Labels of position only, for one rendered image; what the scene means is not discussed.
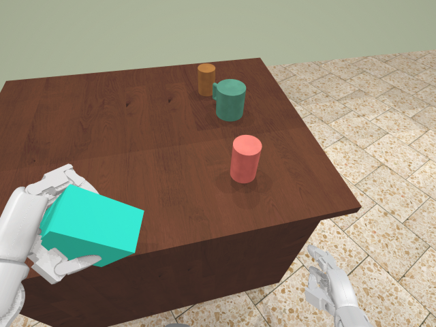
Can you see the robot left forearm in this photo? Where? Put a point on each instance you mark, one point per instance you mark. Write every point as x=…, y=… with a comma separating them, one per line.
x=12, y=292

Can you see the sponge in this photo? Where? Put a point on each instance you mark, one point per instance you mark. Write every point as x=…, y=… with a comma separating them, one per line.
x=81, y=222

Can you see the robot right forearm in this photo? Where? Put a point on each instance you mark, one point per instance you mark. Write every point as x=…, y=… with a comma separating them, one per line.
x=350, y=316

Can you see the left robot hand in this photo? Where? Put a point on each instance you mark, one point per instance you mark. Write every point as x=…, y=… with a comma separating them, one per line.
x=20, y=223

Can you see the table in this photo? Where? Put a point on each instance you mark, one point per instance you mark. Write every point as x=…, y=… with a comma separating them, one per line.
x=147, y=138

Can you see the right robot hand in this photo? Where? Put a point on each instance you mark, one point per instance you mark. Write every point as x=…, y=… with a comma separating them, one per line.
x=335, y=289

